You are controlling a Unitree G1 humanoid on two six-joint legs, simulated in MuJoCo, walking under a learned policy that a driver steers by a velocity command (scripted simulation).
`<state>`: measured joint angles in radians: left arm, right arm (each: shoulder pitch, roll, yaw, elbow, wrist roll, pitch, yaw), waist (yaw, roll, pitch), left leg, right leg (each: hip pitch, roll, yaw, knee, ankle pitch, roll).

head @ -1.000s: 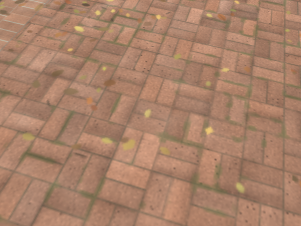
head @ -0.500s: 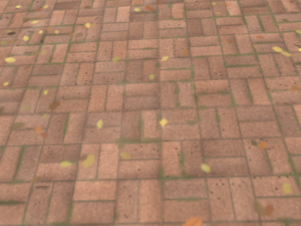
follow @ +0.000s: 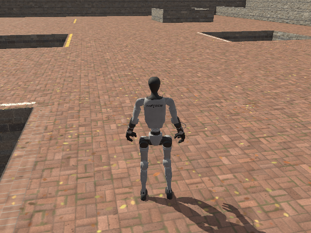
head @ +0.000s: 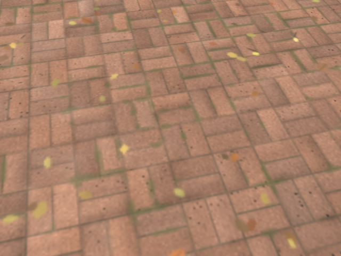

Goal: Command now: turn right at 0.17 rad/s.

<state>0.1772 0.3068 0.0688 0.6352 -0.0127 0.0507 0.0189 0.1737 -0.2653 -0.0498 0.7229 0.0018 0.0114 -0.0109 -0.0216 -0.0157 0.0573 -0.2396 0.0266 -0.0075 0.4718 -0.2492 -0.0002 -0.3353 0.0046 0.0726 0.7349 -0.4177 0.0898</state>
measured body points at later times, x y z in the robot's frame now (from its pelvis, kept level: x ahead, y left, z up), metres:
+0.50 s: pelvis +0.05 +0.00 -0.01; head +0.06 +0.01 +0.44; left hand +0.12 +0.27 -0.13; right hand +0.18 -0.28 -0.10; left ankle +0.07 +0.10 -0.74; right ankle -0.01 -0.14 -0.74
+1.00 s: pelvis +0.28 +0.01 -0.02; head +0.33 +0.02 +0.43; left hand +0.55 +0.20 -0.08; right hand +0.22 -0.27 -0.14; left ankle +0.07 +0.10 -0.74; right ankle +0.45 -0.10 -0.73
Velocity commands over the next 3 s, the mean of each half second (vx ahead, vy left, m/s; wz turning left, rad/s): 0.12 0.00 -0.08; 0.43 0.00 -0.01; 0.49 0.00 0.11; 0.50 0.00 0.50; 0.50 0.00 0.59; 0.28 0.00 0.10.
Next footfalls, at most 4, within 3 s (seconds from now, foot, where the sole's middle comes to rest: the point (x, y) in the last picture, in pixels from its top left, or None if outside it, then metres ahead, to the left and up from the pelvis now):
0.06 right None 0.03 -0.14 -0.78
0.52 left None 0.11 0.10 -0.78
1.02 right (197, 248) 0.48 -0.10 -0.78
1.54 left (133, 182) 0.77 0.15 -0.78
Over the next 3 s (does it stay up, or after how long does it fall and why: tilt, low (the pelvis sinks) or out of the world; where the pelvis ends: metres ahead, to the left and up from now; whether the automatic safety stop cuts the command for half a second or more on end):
stays up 1.25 0.35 0.00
